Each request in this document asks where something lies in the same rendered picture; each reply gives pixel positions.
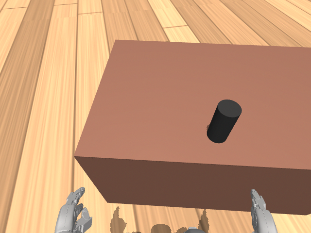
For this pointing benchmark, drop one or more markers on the left robot hand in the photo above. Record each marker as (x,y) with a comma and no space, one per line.
(67,217)

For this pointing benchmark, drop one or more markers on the right robot hand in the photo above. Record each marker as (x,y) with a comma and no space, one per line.
(262,220)

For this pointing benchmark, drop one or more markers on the can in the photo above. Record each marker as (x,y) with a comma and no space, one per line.
(223,121)

